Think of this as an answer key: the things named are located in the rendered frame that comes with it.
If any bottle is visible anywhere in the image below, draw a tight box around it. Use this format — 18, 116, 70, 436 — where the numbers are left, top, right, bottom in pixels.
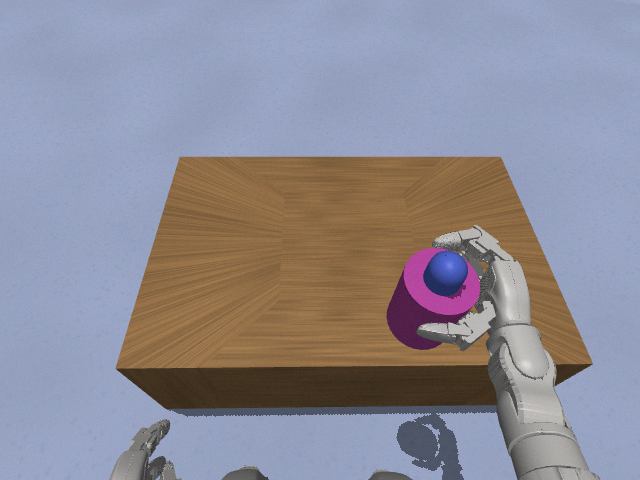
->
387, 248, 480, 350

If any right robot arm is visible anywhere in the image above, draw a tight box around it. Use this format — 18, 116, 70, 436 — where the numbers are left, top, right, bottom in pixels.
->
486, 324, 600, 480

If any right robot hand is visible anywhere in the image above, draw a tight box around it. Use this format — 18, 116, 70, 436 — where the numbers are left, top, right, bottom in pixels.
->
416, 225, 531, 351

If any left robot hand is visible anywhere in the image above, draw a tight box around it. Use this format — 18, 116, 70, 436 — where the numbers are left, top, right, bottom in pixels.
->
109, 419, 182, 480

